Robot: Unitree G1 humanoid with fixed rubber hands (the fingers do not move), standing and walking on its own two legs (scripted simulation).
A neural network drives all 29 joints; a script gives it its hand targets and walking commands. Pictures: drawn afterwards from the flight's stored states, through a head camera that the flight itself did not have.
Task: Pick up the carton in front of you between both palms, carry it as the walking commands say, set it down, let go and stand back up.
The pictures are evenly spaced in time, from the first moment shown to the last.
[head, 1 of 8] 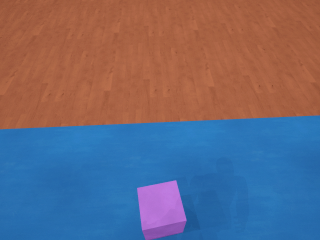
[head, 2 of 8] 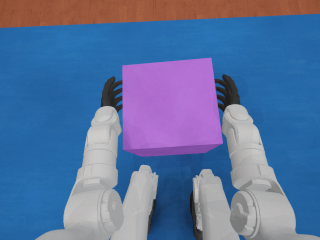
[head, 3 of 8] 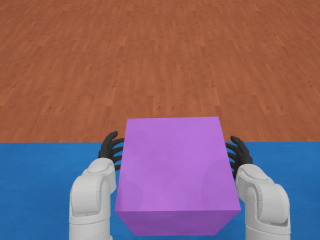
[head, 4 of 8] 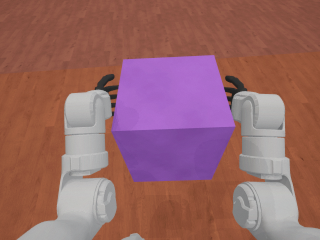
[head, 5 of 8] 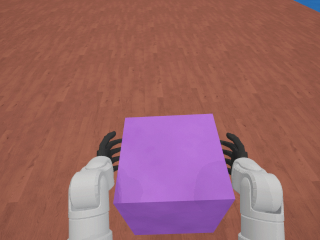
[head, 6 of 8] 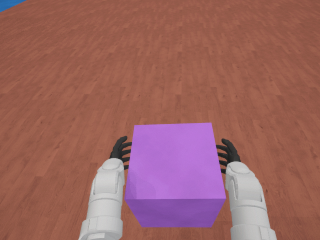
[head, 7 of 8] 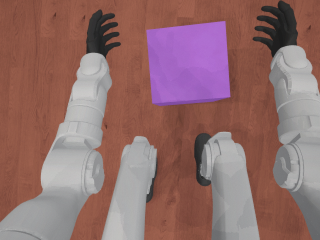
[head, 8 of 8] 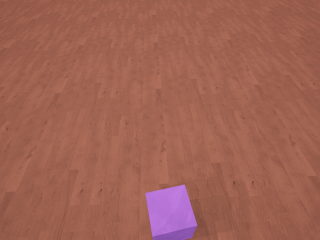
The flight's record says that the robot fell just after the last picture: no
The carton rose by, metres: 1.05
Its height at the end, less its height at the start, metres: +0.30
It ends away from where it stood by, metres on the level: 5.66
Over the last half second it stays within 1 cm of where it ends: yes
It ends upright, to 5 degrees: yes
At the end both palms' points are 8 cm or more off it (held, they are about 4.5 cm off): yes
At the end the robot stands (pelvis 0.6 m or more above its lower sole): yes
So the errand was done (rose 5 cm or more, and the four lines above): yes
